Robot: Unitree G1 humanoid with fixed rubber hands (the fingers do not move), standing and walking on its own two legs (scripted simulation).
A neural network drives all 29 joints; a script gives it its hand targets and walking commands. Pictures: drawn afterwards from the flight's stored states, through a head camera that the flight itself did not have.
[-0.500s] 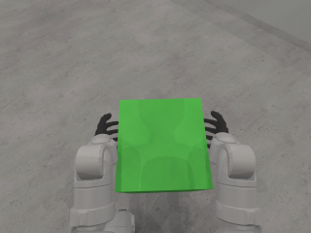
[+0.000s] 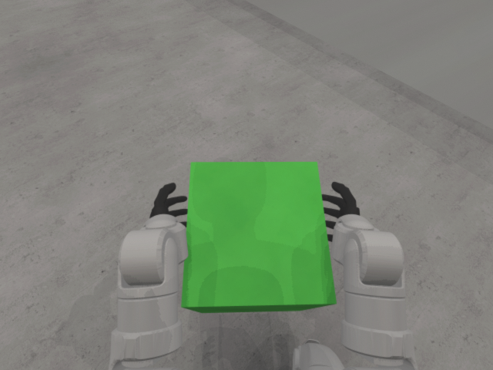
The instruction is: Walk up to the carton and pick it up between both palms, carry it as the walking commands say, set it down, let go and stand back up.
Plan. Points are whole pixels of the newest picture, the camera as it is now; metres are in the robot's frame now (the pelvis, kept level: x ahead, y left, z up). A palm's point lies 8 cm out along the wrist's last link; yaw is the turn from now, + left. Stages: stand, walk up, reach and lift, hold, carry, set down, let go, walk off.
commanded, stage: carry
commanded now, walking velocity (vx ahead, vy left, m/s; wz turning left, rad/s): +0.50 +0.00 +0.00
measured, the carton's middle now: (252, 246) +0.32 +0.00 -0.03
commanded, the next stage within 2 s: none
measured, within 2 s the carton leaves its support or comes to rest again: neither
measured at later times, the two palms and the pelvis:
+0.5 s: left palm (212, 90) +0.63 +0.09 +0.08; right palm (336, 93) +0.64 -0.18 +0.06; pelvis +0.33 -0.06 +0.00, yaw +3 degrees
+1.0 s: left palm (206, 18) +0.96 +0.13 +0.08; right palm (302, 21) +0.96 -0.14 +0.07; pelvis +0.66 -0.01 +0.00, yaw +0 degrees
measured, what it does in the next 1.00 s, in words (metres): walks ahead: right foot, then left foot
